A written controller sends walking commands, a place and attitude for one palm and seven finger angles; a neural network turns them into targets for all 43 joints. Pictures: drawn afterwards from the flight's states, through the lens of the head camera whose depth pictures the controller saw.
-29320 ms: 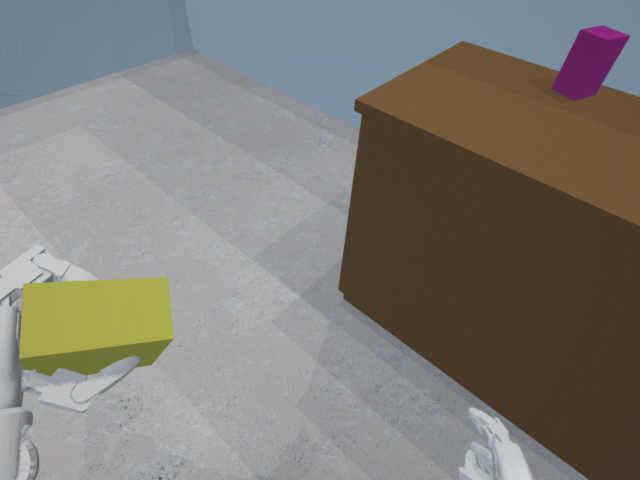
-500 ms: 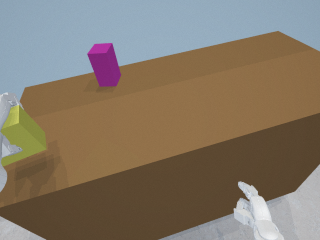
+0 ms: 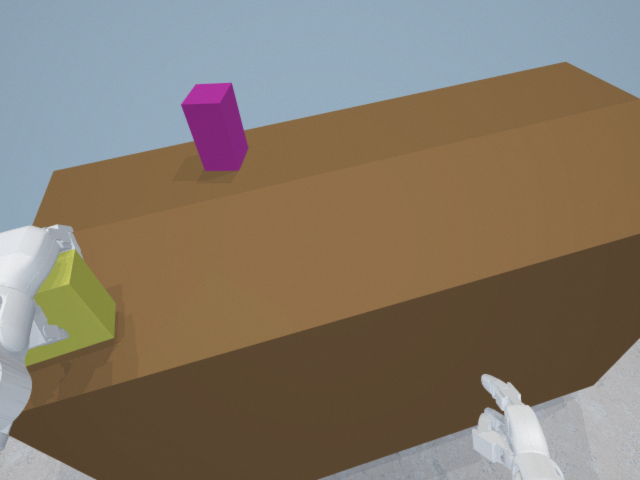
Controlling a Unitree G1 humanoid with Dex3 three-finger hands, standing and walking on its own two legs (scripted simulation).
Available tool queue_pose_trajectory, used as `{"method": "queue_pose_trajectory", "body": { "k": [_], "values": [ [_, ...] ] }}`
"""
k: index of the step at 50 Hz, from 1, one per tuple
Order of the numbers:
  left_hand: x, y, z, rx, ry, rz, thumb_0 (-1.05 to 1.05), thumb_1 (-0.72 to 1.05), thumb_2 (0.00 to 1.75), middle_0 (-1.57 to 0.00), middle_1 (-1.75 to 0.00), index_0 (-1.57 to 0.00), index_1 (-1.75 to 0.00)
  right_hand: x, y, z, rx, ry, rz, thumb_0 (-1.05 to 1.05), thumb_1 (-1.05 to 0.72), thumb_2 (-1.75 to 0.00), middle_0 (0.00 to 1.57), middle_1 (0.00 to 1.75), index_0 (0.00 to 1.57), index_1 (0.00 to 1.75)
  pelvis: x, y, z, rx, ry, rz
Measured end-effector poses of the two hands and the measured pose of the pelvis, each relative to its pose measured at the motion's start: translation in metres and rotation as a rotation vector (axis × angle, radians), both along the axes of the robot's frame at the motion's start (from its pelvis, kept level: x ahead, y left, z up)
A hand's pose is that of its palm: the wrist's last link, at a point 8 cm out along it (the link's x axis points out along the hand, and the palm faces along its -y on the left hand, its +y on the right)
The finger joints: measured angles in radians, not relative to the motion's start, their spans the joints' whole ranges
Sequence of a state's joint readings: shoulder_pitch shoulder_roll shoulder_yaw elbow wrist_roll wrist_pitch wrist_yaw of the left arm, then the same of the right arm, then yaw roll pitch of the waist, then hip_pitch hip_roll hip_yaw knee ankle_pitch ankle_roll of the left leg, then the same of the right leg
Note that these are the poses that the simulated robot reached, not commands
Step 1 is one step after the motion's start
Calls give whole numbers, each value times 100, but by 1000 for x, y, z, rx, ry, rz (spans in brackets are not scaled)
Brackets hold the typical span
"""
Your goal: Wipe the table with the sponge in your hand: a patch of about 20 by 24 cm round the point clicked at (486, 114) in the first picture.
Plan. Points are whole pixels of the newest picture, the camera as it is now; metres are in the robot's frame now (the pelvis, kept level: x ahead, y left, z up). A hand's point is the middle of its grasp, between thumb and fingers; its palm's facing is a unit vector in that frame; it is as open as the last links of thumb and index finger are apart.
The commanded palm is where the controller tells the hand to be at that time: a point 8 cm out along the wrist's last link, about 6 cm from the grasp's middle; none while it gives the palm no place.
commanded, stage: lower the sponge onto the table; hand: left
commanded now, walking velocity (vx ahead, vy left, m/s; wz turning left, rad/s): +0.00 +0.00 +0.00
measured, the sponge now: (52, 318) +0.23 +0.37 +0.11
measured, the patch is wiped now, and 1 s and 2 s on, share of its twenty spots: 0.10 0.20 0.30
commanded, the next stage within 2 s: wipe forward along the first lane in 0.68 s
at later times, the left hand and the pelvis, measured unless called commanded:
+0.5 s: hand (66, 290) +0.25 +0.35 +0.14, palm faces +0.01 -0.02 -1.00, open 9.8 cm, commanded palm +0.22 +0.34 +0.20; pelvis +0.01 +0.01 +0.00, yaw +0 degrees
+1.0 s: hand (66, 287) +0.26 +0.35 +0.14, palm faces +0.01 -0.01 -1.00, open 9.8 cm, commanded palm +0.24 +0.34 +0.18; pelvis +0.02 +0.00 +0.00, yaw +1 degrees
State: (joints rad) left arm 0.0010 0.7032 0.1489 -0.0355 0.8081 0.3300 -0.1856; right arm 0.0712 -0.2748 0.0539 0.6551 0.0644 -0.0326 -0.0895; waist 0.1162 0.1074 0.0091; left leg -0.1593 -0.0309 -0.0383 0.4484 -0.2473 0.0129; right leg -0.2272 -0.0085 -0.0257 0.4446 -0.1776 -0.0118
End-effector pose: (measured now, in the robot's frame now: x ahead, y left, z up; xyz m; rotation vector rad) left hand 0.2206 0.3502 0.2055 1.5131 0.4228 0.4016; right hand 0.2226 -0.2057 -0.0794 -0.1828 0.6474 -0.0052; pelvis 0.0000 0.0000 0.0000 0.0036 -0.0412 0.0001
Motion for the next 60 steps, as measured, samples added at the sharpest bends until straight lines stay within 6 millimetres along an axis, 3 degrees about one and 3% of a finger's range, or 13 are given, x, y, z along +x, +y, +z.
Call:
{"method": "queue_pose_trajectory", "body": {
  "k": [3, 8, 16, 31, 47, 60],
  "values": [
    [-4, -9, -14, -19, 40, -59, 0, -49, 106, -77, -137, -77, -138, 4, 4, 3, -21, -11, 16, 1, -90, -90, 20, 30, 20, 30, 1, 2, 0, -2, -3, 11],
    [-3, -16, -7, 21, -25, -144, 0, -49, 107, -77, -137, -77, -138, 10, 12, 7, -44, -22, 36, 1, -90, -90, 20, 30, 20, 30, 3, 3, 1, -7, -14, 16],
    [12, 0, -11, -4, -44, -60, 0, -49, 107, -77, -137, -77, -138, 15, 20, 9, -20, -14, 37, 1, -90, -90, 20, 30, 20, 30, 4, 5, 2, -7, -2, 5],
    [10, -12, -15, 2, -37, -95, 0, -49, 107, -76, -138, -77, -138, 17, 16, 3, -20, 19, 36, 1, -90, -90, 20, 30, 20, 30, 16, 8, 2, -9, 14, 3],
    [14, -11, -16, 8, -24, -63, 0, -50, 108, -76, -138, -77, -138, 16, 0, 0, -28, 34, 12, 1, -90, -90, 20, 30, 20, 30, 18, 1, 1, -10, 27, 8],
    [36, -4, -15, 24, 26, -40, 0, -51, 108, -77, -137, -78, -138, -9, -23, -12, -47, 88, -37, 1, -90, -90, 20, 30, 20, 30, 11, -8, 0, -7, 41, 19]
  ]
}}
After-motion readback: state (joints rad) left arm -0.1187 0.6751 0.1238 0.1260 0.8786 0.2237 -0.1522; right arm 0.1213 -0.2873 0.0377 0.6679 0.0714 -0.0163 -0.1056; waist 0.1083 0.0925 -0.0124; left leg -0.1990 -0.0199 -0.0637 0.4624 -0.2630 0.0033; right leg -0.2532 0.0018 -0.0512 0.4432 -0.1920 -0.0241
